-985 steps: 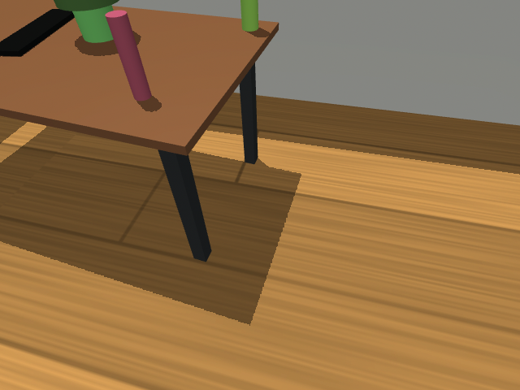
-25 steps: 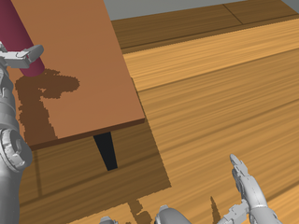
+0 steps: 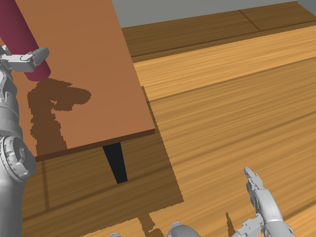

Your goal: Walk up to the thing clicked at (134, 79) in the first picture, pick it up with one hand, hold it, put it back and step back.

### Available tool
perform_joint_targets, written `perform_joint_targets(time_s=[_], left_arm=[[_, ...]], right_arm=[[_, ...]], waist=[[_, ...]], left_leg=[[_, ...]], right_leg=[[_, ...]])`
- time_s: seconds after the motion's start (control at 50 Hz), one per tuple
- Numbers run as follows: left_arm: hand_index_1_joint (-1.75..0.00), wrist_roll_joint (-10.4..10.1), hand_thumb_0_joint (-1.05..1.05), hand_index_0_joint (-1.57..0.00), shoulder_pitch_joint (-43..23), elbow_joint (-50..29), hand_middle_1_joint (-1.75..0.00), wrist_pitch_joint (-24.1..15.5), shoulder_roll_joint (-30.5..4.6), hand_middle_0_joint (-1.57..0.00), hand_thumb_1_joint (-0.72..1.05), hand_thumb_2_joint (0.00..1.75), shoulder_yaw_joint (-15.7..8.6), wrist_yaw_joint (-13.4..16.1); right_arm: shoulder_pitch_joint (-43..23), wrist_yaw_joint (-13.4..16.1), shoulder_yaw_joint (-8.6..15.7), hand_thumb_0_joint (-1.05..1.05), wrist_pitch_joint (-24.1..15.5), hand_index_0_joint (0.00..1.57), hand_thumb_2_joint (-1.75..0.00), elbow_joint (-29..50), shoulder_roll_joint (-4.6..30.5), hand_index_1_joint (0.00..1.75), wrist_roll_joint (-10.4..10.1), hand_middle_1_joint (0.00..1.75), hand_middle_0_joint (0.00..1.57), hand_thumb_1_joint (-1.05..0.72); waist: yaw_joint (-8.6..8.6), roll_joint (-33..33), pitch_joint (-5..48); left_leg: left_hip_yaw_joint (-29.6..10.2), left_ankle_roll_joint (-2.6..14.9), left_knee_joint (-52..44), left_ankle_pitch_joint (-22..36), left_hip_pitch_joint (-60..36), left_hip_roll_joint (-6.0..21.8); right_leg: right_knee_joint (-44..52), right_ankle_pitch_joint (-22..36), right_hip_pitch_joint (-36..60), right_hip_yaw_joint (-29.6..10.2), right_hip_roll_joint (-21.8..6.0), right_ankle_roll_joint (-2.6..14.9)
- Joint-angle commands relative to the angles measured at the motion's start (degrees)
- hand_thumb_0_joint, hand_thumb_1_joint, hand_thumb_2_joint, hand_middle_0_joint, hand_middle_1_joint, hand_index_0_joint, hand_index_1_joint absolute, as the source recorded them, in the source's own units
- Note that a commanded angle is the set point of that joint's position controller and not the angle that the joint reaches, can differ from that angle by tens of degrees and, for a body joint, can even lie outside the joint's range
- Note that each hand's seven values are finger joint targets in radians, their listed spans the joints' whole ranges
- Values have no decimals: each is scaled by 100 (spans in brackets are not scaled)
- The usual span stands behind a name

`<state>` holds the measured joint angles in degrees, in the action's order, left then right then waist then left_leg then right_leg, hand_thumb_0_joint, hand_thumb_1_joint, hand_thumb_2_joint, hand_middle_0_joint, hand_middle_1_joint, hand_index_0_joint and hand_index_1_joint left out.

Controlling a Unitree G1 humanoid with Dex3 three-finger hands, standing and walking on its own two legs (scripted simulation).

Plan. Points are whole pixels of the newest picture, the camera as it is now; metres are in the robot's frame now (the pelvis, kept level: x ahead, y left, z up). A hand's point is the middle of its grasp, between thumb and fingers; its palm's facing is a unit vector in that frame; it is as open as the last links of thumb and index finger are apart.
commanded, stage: lift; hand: left
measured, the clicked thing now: (12, 27) +0.55 +0.21 +0.20
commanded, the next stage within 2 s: hold in 1.66 s
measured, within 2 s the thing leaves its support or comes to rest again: neither
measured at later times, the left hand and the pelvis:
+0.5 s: hand (12, 38) +0.53 +0.21 +0.19, palm faces +0.18 -0.98 +0.00, open 8.8 cm; pelvis +0.01 +0.00 +0.01, yaw +0 degrees
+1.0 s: hand out of the picture +0.42 +0.21 +0.27, palm faces +0.19 -0.98 -0.01, open 8.8 cm; pelvis +0.00 +0.00 +0.03, yaw +2 degrees
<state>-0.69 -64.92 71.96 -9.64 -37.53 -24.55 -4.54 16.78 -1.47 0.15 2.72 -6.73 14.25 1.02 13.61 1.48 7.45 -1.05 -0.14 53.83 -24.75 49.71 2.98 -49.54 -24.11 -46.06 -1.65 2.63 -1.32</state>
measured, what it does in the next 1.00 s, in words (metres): stands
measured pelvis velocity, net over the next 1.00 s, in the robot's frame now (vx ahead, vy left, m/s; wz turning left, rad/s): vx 0.00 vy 0.00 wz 0.04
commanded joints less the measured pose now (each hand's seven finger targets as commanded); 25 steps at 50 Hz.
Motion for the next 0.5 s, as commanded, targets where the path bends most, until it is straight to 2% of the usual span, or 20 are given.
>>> perform_joint_targets(time_s=[0.0,0.04,0.06,0.08,0.1,0.12,0.14,0.16,0.18,0.2,0.22,0.24,0.26,0.32,0.36,0.4,0.42,0.44,0.46,0.48], left_arm=[[-154,-61,0,-145,-3038,-1633,-154,-418,-1453,-141,23,138,-51,-36],[-153,-74,0,-145,-2714,-1147,-154,-323,-1382,-141,22,136,-30,-35],[-153,-84,0,-144,-2715,-1243,-154,-317,-1272,-141,23,137,-4,-49],[-149,-86,0,-146,-2769,-1351,-151,-321,-1280,-141,28,132,16,-58],[-149,-107,0,-146,-2920,-1590,-151,-351,-1395,-142,28,131,-37,-53],[-149,-114,0,-145,-2914,-1630,-150,-337,-1427,-141,29,131,-48,-60],[-148,-116,0,-145,-2679,-1374,-150,-289,-1267,-141,31,130,39,-87],[-147,-107,0,-145,-2816,-1650,-150,-292,-1291,-140,30,130,37,-77],[-146,-133,0,-144,-2659,-1563,-148,-261,-1325,-140,27,128,-17,-66],[-147,-159,0,-144,-2815,-1856,-149,-275,-1422,-139,25,128,-26,-57],[-146,-194,0,-143,-2902,-2029,-148,-265,-1272,-138,28,128,9,-63],[-146,-234,0,-143,-2791,-1887,-148,-224,-1129,-138,27,128,76,-85],[-146,-271,0,-143,-2898,-2143,-148,-227,-1200,-138,26,128,43,-74],[-144,-300,0,-141,-2359,-1888,-146,-114,-1020,-137,26,128,87,-38],[-144,-326,0,-141,-2513,-2298,-146,-81,-1027,-137,27,127,144,-38],[-143,-366,0,-141,-2684,-2726,-146,-7,-983,-136,29,128,162,-1],[-144,-414,0,-140,-2489,-2588,-146,75,-904,-136,28,128,165,-11],[-143,-450,0,-139,-2080,-2356,-145,181,-850,-135,26,127,165,-5],[-141,-434,0,-139,-1895,-2337,-143,278,-706,-134,28,126,254,11],[-141,-464,0,-138,-2142,-2854,-143,300,-654,-133,30,127,292,15]], right_arm=[[136,70,478,0,-322,5,-5,789,795,5,-3,5,5,56],[-7,80,550,0,-358,5,-5,902,899,5,-31,5,5,55],[-40,62,445,0,-365,5,-5,826,806,5,-25,5,5,56],[-74,59,447,0,-370,5,-5,803,798,5,-24,5,5,54],[33,71,557,0,-366,5,-5,790,873,5,-33,5,5,54],[66,88,644,0,-370,5,-5,645,938,5,-34,5,5,54],[-8,77,622,0,-378,5,-5,695,923,5,-34,5,5,54],[-12,55,567,0,-395,5,-5,672,888,5,-38,5,5,54],[-106,72,648,0,-401,5,-5,691,959,5,-44,5,5,54],[8,79,618,0,-384,5,-5,481,887,5,-54,5,5,54],[70,74,558,0,-399,5,-5,418,807,5,-62,5,5,54],[-197,88,586,0,-444,5,-5,602,861,5,-77,5,5,54],[-236,111,665,0,-471,5,-5,636,926,5,-88,5,5,54],[-9,122,527,0,-470,5,-5,236,788,5,-103,5,5,55],[-46,149,678,0,-489,5,-5,239,921,5,-127,5,5,54],[32,140,506,0,-494,5,-5,94,713,5,-161,5,5,55],[-66,160,601,0,-521,5,-5,64,782,5,-194,5,5,55],[-37,184,816,0,-531,5,-5,-57,1002,5,-198,5,5,55],[13,186,777,0,-531,5,-5,-117,1001,5,-199,5,5,55],[0,164,639,0,-551,5,-5,-88,824,5,-227,5,5,56]], waist=[[5,1058,3144],[19,864,2970],[-29,922,2915],[-61,1003,2968],[-32,1054,3064],[-75,1072,3035],[-49,1082,3030],[-127,1112,3045],[-179,1076,3091],[-228,1150,3184],[-202,1120,3272],[-191,1035,3273],[-211,1048,3292],[-383,972,3057],[-367,946,3240],[-459,907,3326],[-481,798,3232],[-490,712,3006],[-516,522,2848],[-566,619,2903]], left_leg=[[30,167,-368,2748,-2479,-73],[29,167,-406,2706,-2387,-71],[-1,137,-447,2746,-2402,-59],[4,138,-440,2766,-2498,-54],[-11,127,-449,2822,-2613,-43],[-8,118,-474,2789,-2732,-46],[-37,88,-499,2898,-2739,-16],[-61,68,-541,2971,-2793,-4],[-101,34,-566,3115,-2917,20],[-37,70,-543,3096,-2943,-12],[-53,69,-564,3154,-3014,-9],[-56,63,-574,3187,-3088,9],[-32,64,-597,3126,-3087,-8],[-12,48,-685,3212,-2973,-23],[31,73,-697,3281,-3079,-37],[77,107,-718,3259,-3056,-82],[89,111,-752,3262,-3052,-87],[97,107,-800,3211,-3010,-86],[102,137,-851,3090,-2910,-97],[105,127,-888,3123,-2952,-104]], right_leg=[[414,2774,1106,133,8,152],[440,2764,1175,149,18,155],[423,2684,1109,178,26,184],[458,2642,1043,173,28,186],[463,2593,1034,183,34,193],[510,2492,961,190,43,193],[497,2529,970,230,47,216],[509,2512,975,246,58,230],[499,2492,997,284,78,246],[544,2619,1129,239,54,216],[540,2651,1163,234,52,219],[562,2644,1166,253,63,214],[590,2656,1264,230,52,205],[648,2719,1406,239,35,216],[660,2946,1595,210,15,195],[700,3150,1847,171,-17,154],[716,3218,1904,166,-19,144],[758,3198,1901,167,-17,146],[829,3227,1908,156,-18,131],[827,3236,2004,165,-31,138]])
